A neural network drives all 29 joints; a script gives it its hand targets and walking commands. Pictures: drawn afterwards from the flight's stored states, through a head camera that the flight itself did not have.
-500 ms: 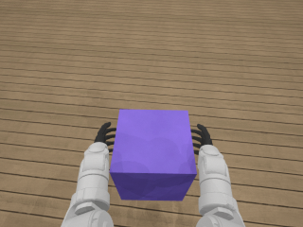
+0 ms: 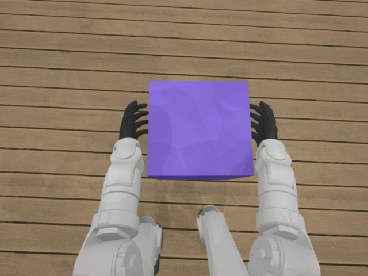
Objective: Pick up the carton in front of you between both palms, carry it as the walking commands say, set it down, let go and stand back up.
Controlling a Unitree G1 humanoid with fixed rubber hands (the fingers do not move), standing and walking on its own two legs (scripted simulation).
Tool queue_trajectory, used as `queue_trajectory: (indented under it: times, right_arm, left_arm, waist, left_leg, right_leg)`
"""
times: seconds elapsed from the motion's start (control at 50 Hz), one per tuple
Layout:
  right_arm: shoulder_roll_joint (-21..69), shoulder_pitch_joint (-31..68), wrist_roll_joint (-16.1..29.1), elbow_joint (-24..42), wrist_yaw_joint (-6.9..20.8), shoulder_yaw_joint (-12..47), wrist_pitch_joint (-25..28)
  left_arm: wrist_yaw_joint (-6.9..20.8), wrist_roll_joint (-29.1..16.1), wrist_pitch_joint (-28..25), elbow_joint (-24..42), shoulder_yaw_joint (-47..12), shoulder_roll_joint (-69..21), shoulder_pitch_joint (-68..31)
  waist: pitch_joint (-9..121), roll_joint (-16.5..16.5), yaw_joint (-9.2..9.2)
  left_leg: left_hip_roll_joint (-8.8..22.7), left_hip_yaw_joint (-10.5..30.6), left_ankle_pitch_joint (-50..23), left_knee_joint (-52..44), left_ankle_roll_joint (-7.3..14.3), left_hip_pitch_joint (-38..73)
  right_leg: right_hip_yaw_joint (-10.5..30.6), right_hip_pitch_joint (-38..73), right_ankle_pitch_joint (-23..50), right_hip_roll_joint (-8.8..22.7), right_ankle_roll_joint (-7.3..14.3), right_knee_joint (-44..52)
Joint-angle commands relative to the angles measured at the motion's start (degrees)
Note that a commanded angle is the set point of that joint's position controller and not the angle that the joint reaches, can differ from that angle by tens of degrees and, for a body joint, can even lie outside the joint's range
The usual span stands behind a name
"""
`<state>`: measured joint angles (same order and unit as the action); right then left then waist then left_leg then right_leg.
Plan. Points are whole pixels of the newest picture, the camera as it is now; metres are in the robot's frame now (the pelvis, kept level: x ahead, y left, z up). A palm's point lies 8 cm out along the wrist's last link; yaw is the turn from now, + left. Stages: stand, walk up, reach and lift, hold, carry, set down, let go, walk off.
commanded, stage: set down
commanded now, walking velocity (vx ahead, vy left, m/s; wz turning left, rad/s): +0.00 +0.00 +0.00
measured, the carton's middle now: (195, 139) +0.42 -0.08 -0.16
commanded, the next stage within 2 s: none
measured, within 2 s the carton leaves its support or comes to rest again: neither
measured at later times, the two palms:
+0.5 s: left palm (151, 138) +0.46 +0.04 -0.23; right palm (252, 148) +0.39 -0.25 -0.23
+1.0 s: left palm (163, 140) +0.49 +0.01 -0.38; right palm (245, 154) +0.40 -0.27 -0.38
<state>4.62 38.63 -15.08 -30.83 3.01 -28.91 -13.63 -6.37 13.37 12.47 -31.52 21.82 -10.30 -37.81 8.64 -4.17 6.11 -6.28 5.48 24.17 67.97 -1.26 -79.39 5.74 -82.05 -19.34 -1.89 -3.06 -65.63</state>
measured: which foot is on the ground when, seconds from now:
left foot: down 0.00-1.00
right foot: down 0.00-1.00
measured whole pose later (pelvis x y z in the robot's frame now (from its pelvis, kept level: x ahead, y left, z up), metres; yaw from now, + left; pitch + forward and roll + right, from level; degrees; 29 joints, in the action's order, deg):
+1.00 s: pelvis -0.05 +0.00 -0.23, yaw +2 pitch +47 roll +1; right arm -5.1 64.4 -9.2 -41.1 -2.2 -32.5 -13.9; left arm -9.8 6.1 12.2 -55.9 12.3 5.9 -76.1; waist -2.9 -5.3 9.9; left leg -11.9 4.6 31.8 113.8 -5.1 -129.7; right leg 6.0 -132.3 -25.7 -5.2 -5.8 -110.6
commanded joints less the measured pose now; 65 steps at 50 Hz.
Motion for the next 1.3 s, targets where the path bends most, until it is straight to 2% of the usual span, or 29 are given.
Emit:
queue_trajectory:
  times: [0.0,0.12,0.24,0.44,0.8,0.96,1.02,1.1,1.16,1.28]
  right_arm:
    - [48.1,27.4,4.4,-6.7,13.9,30.1,-1.4]
    - [47.9,31.3,4.9,-7.8,11.7,28.7,-0.8]
    - [46.8,35.4,6.8,-6.8,9.4,29.6,0.0]
    - [43.3,43.2,9.8,-5.2,7.4,30.0,0.2]
    - [33.6,55.4,9.9,-8.3,8.9,22.1,0.3]
    - [29.5,60.4,11.8,-8.9,9.3,21.4,1.0]
    - [29.0,63.7,13.5,-6.8,9.3,22.3,1.5]
    - [28.6,64.3,15.4,-6.1,9.8,23.3,2.1]
    - [28.5,62.3,15.3,-8.4,10.0,22.8,2.2]
    - [27.2,60.5,13.1,-12.1,10.3,19.9,2.6]
  left_arm:
    - [13.1,-4.3,-0.2,-4.9,-30.5,-48.6,-32.1]
    - [12.6,-4.8,-1.6,-8.2,-28.1,-46.4,-37.0]
    - [11.4,-6.2,-2.8,-10.2,-28.1,-44.8,-41.6]
    - [9.7,-8.8,-3.1,-11.8,-29.0,-42.2,-50.1]
    - [7.5,-9.5,-2.6,-18.7,-25.1,-34.4,-62.8]
    - [7.7,-12.1,-2.6,-20.4,-27.1,-31.8,-67.8]
    - [7.9,-13.5,-2.9,-19.6,-28.9,-31.6,-69.6]
    - [7.9,-15.2,-3.2,-17.7,-32.0,-34.4,-70.3]
    - [8.2,-15.4,-3.6,-18.1,-32.6,-35.1,-69.3]
    - [9.0,-13.7,-4.2,-22.5,-29.0,-32.7,-67.3]
  waist:
    - [43.1,0.0,2.90]
    - [47.8,1.0,3.06]
    - [53.4,1.9,3.63]
    - [58.1,1.0,5.44]
    - [55.6,-2.3,8.80]
    - [55.3,-3.8,10.65]
    - [56.7,-4.3,11.59]
    - [55.8,-8.2,12.65]
    - [53.1,-8.6,12.51]
    - [45.8,-8.0,11.89]
  left_leg:
    - [-4.1,-5.1,-5.7,-5.5,-1.9,11.5]
    - [-5.4,-6.6,-5.2,1.7,-1.6,1.2]
    - [-6.4,-7.7,-4.2,8.5,-1.4,-6.0]
    - [-7.2,-8.8,-0.9,18.2,-1.1,-13.5]
    - [-7.0,-9.7,0.7,31.2,-0.8,-21.4]
    - [-6.4,-9.9,-0.3,36.8,-0.9,-22.7]
    - [-6.0,-10.0,-0.9,38.8,-0.6,-21.9]
    - [-6.0,-10.4,-5.3,40.9,-0.9,-21.7]
    - [-6.1,-10.1,-5.6,41.3,-0.8,-24.3]
    - [-6.1,-9.2,-3.6,41.5,-0.3,-28.5]
  right_leg:
    - [-8.1,26.2,11.4,-5.5,2.0,0.7]
    - [-7.8,22.3,12.8,-5.7,0.9,-4.9]
    - [-8.2,19.1,13.5,-6.0,-0.2,-10.7]
    - [-9.4,12.5,11.6,-6.0,-0.9,-19.7]
    - [-12.0,-3.8,9.1,-4.4,-1.0,-32.7]
    - [-12.7,-7.8,10.6,-3.3,-1.1,-38.1]
    - [-12.8,-9.3,11.3,-2.9,-1.2,-39.6]
    - [-12.1,-9.2,16.4,-3.0,-0.7,-41.5]
    - [-11.9,-9.7,17.2,-3.1,-0.5,-42.3]
    - [-11.7,-14.6,14.5,-3.0,-0.2,-42.8]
